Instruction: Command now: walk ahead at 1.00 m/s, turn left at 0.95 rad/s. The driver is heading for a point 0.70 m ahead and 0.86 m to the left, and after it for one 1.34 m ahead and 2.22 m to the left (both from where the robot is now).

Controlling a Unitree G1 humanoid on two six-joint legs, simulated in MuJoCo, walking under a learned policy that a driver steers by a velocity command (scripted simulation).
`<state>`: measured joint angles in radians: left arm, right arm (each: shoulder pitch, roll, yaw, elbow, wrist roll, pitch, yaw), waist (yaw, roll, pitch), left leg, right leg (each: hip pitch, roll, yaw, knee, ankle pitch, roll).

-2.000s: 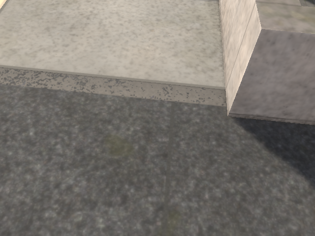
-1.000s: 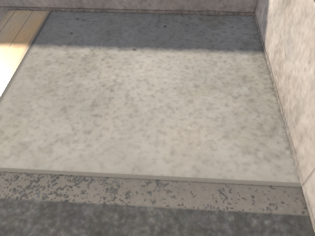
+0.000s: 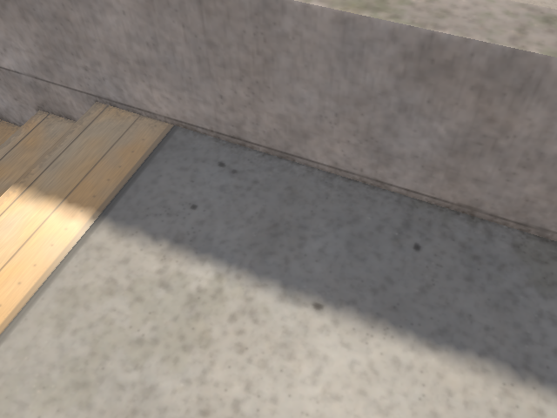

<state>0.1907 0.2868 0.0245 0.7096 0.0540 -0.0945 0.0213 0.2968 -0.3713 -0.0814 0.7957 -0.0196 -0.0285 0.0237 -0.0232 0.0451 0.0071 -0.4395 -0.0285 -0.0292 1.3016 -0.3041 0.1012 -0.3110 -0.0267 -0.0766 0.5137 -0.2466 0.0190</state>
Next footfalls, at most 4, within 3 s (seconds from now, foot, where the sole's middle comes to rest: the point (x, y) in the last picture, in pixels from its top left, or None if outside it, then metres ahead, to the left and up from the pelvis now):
0.30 left None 0.44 0.09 -0.77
0.68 right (260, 266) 0.89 0.07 -0.77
1.14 left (104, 238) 1.00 0.53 -0.77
1.50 right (41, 187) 1.21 0.77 -0.77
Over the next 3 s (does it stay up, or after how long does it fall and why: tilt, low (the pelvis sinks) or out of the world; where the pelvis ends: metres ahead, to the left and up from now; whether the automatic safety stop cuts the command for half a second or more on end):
stays up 1.11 0.81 0.01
